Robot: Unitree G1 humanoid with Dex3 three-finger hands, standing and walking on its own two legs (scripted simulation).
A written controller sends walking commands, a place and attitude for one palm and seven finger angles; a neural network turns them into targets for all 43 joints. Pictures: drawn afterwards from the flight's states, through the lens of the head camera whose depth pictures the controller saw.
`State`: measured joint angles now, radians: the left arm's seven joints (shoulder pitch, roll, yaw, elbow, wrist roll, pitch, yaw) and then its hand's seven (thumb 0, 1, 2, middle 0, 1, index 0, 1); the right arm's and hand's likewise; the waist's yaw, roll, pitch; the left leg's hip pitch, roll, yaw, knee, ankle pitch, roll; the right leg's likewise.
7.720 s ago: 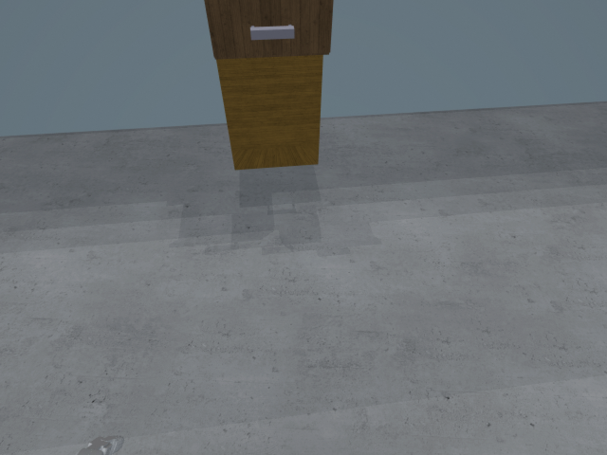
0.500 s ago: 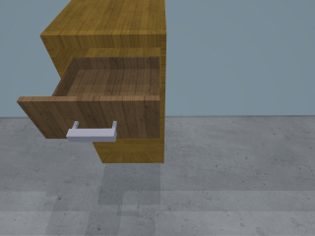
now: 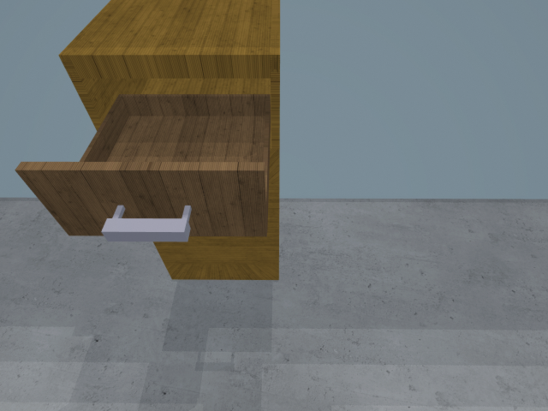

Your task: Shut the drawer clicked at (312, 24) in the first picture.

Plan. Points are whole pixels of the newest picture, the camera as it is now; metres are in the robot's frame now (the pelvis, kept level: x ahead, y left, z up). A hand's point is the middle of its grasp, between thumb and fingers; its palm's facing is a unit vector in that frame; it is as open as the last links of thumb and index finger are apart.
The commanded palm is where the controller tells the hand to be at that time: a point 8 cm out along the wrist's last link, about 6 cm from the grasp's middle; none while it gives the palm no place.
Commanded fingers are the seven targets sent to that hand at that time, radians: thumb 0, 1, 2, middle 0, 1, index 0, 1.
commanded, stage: look again from close up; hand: left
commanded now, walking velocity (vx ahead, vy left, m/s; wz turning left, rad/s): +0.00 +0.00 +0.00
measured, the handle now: (150, 220) +0.41 +0.24 +0.02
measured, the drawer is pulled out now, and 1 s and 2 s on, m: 0.28 0.28 0.28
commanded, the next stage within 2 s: shuffle to correct the standing spot in 0.52 s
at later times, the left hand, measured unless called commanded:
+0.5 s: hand out of the picture +0.01 +0.17 -0.17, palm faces +0.03 -0.98 -0.19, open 7.4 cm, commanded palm none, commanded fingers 0.00 0.90 0.90 -0.20 -0.30 -0.20 -0.30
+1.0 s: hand out of the picture +0.02 +0.18 -0.18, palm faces +0.06 -0.98 -0.16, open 7.4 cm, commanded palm none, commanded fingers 0.00 0.90 0.90 -0.20 -0.30 -0.20 -0.30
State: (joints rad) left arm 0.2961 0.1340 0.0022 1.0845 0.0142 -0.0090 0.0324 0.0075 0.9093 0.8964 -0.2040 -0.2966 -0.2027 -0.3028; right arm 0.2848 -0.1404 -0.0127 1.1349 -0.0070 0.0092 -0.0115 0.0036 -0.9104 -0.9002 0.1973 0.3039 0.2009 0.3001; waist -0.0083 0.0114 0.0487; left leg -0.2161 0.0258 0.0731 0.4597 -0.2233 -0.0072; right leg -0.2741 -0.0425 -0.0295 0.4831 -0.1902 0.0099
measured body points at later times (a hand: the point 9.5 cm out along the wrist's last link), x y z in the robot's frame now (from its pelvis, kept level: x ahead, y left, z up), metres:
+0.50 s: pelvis +0.01 +0.00 +0.00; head +0.03 +0.00 +0.45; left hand +0.01 +0.22 -0.16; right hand +0.01 -0.21 -0.16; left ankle +0.02 +0.12 -0.74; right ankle +0.04 -0.12 -0.74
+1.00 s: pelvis +0.06 +0.02 -0.01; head +0.07 +0.02 +0.44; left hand +0.02 +0.23 -0.16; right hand +0.02 -0.20 -0.16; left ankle +0.01 +0.12 -0.74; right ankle +0.04 -0.12 -0.74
